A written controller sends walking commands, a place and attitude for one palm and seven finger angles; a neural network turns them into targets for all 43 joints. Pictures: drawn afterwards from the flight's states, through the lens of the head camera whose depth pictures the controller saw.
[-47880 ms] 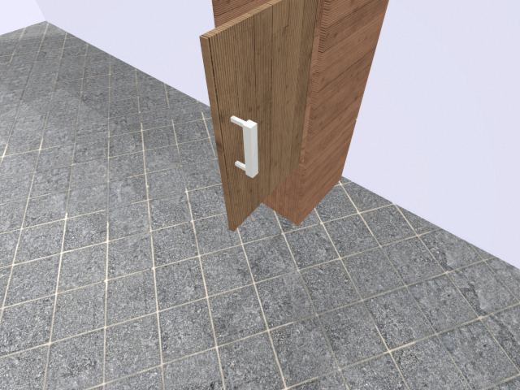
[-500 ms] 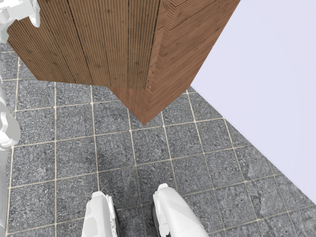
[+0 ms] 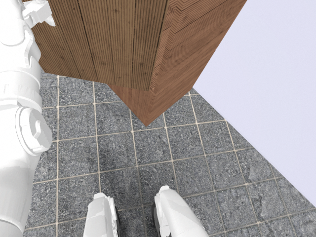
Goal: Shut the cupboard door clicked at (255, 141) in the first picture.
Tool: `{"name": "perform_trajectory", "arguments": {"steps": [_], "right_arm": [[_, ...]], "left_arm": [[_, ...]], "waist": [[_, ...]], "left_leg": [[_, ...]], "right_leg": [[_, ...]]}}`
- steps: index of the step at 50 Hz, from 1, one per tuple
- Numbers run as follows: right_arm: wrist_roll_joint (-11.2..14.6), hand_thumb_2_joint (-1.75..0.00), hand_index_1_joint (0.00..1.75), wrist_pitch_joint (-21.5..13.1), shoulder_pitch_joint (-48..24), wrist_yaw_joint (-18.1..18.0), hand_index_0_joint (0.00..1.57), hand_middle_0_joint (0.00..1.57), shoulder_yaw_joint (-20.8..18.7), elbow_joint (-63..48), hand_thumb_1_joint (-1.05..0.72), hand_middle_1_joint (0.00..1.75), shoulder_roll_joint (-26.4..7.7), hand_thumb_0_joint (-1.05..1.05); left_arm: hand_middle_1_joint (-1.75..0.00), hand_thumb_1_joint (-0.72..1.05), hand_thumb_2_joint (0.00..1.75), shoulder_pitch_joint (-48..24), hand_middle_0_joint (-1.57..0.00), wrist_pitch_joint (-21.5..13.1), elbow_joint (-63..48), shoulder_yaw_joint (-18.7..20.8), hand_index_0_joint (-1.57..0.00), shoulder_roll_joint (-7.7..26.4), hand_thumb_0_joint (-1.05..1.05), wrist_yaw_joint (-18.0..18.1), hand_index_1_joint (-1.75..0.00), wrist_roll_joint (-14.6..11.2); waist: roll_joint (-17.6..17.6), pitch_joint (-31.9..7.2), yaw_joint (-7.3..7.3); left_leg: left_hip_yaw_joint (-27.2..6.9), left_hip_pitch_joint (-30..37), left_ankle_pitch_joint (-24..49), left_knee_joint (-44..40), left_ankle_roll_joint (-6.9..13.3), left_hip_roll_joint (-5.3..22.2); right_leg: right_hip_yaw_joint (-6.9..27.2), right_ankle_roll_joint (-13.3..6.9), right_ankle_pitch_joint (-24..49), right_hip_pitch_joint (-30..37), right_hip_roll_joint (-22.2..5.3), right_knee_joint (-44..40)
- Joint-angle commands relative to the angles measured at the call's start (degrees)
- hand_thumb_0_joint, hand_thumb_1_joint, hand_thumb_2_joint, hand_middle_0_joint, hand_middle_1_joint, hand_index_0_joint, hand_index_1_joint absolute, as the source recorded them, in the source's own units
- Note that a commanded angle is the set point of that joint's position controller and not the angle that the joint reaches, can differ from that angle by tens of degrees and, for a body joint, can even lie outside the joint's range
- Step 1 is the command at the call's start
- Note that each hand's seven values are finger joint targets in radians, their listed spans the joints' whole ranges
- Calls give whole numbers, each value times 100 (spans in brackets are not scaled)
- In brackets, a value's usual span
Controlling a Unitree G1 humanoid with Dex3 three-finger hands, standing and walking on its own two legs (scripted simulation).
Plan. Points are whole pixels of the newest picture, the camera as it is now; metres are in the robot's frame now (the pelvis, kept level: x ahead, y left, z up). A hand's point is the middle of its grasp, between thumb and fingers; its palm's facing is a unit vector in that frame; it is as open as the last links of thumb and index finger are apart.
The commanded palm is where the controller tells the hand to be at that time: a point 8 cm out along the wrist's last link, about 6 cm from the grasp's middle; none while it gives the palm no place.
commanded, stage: pull the fist back off the door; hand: left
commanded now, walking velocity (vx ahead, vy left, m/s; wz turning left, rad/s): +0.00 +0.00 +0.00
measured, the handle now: out of the picture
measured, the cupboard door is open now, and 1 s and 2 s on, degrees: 40 40 40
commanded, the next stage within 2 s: draw the hand back to the body in 0.62 s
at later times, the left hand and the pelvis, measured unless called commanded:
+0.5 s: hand (47, 37) +0.54 +0.15 +0.10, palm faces +0.12 -0.99 -0.03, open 3.1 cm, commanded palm +0.50 +0.18 +0.11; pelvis +0.02 -0.02 +0.04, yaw +2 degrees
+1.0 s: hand (20, 55) +0.46 +0.17 +0.14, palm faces +0.12 -0.99 -0.03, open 3.1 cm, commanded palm +0.42 +0.22 +0.16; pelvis +0.03 -0.01 +0.06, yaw +2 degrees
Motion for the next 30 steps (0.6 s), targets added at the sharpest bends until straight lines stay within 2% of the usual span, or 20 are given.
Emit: {"name": "perform_trajectory", "arguments": {"steps": [1,2,4,6,8,10,11,13,15,17,18,20,21,23,24,25,26,27,28,30], "right_arm": [[72,-90,30,89,1411,3,20,20,-548,-86,-90,30,-1284,0],[122,-90,30,96,1349,-9,20,20,-548,-77,-90,30,-1260,0],[171,-90,30,92,1292,-39,20,20,-554,-68,-90,30,-1231,0],[172,-90,30,87,1283,-62,20,20,-547,-71,-90,30,-1229,0],[189,-90,30,134,1258,-68,20,20,-520,-80,-90,30,-1174,0],[196,-90,30,177,1235,-45,20,20,-523,-130,-90,30,-1138,0],[185,-90,30,183,1239,-41,20,20,-528,-138,-90,30,-1138,0],[215,-90,30,230,1151,-44,20,20,-556,-164,-90,30,-1135,0],[241,-90,30,250,1097,-62,20,20,-594,-232,-90,30,-1133,0],[275,-90,30,248,1008,-87,20,20,-637,-224,-90,30,-1105,0],[282,-90,30,247,972,-95,20,20,-657,-218,-90,30,-1102,0],[309,-90,30,261,899,-112,20,20,-683,-197,-90,30,-1083,0],[308,-90,30,253,876,-128,20,20,-697,-190,-90,30,-1076,0],[338,-90,30,254,782,-137,20,20,-733,-149,-90,30,-1054,0],[348,-90,30,260,732,-147,20,20,-738,-146,-90,30,-1037,0],[354,-90,30,258,674,-159,20,20,-746,-117,-90,30,-1023,0],[360,-90,30,262,685,-179,20,20,-748,-117,-90,30,-1040,0],[381,-90,30,265,618,-187,20,20,-742,-101,-90,30,-1018,0],[398,-90,30,278,587,-207,20,20,-731,-72,-90,30,-1018,0],[410,-90,30,298,542,-238,20,20,-710,-43,-90,30,-1021,0]], "left_arm": [[-150,90,90,-2981,-130,-691,-1574,-26,-130,1171,0,-96,-150,-71],[-150,90,90,-2928,-130,-734,-1517,-124,-130,1033,0,-216,-150,-186],[-150,90,90,-2762,-130,-841,-1558,-42,-130,957,0,-346,-150,-430],[-150,90,90,-2355,-130,-951,-1516,263,-130,1145,0,-362,-150,-567],[-150,90,90,-1799,-130,-991,-1122,305,-130,1097,0,-334,-150,-572],[-150,90,90,-1270,-130,-1005,-893,122,-130,839,0,-300,-150,-480],[-150,90,90,-1204,-130,-1065,-899,90,-130,777,0,-299,-150,-464],[-150,90,90,-949,-130,-1087,-764,-37,-130,585,0,-324,-150,-495],[-150,90,90,-748,-130,-1183,-998,0,-130,534,0,-420,-150,-658],[-150,90,90,-730,-130,-1350,-1325,-152,-130,269,0,-549,-150,-824],[-150,90,90,-719,-130,-1433,-1491,-104,-130,288,0,-579,-150,-890],[-150,90,90,-712,-130,-1584,-1748,-140,-130,277,0,-622,-150,-937],[-150,90,90,-820,-130,-1678,-2023,-230,-130,186,0,-618,-150,-964],[-150,90,90,-784,-130,-1800,-2311,-312,-130,100,0,-609,-150,-963],[-150,90,90,-671,-130,-1826,-2366,-346,-130,27,0,-597,-150,-979],[-150,90,90,-663,-130,-1832,-2413,-391,-130,-18,0,-585,-150,-990],[-150,90,90,-532,-130,-1846,-2474,-295,-130,77,0,-569,-150,-1012],[-150,90,90,-464,-130,-1813,-2414,-380,-130,-29,0,-561,-150,-1018],[-150,90,90,-428,-130,-1768,-2252,-305,-130,65,0,-550,-150,-1011],[-150,90,90,-533,-130,-1683,-2057,-292,-130,145,0,-524,-150,-984]], "waist": [[1168,-3581,-114],[1184,-3548,-81],[1028,-3501,-3],[913,-3512,149],[556,-3081,204],[328,-2669,219],[283,-2636,233],[87,-2299,206],[-59,-2415,311],[77,-2636,341],[106,-2727,392],[179,-2867,445],[354,-2978,421],[541,-3198,489],[485,-3275,534],[510,-3243,515],[453,-3274,575],[405,-3224,542],[278,-3052,554],[51,-2758,466]], "left_leg": [[-497,4192,2016,-910,95,-63],[-478,4221,1957,-976,79,-85],[-427,4221,1919,-1061,86,-110],[-332,4131,2002,-1106,105,-139],[-201,3708,1920,-1157,132,-171],[-86,3414,1756,-1209,164,-198],[-67,3412,1760,-1230,173,-217],[6,3220,1547,-1272,180,-233],[74,3122,1564,-1307,195,-285],[75,3434,1839,-1304,170,-298],[83,3517,1925,-1277,171,-305],[92,3650,1989,-1266,159,-317],[93,3856,2113,-1244,167,-323],[63,4230,2288,-1248,135,-313],[65,4275,2344,-1238,130,-325],[94,4268,2322,-1235,135,-329],[92,4288,2377,-1237,137,-339],[110,4253,2366,-1270,139,-346],[116,4103,2263,-1274,137,-343],[135,3783,2038,-1298,164,-361]], "right_leg": [[114,-82,1549,993,94,-1160],[123,-81,1534,1064,96,-1209],[142,-73,1585,1295,109,-1306],[194,-61,1756,1588,103,-1344],[230,-20,1888,1860,77,-1415],[275,5,1909,1968,67,-1497],[298,3,1964,2035,54,-1503],[330,26,1877,2056,41,-1605],[421,26,2088,2441,29,-1641],[413,15,2414,2482,1,-1580],[436,20,2513,2535,0,-1574],[460,22,2614,2634,-18,-1549],[466,20,2738,2584,-27,-1515],[431,9,2784,2520,-39,-1496],[425,9,2840,2592,-43,-1482],[452,23,2901,2634,-53,-1507],[451,15,2970,2715,-55,-1481],[462,37,3037,2776,-70,-1513],[467,42,2996,2803,-74,-1537],[533,76,2954,2896,-92,-1596]]}}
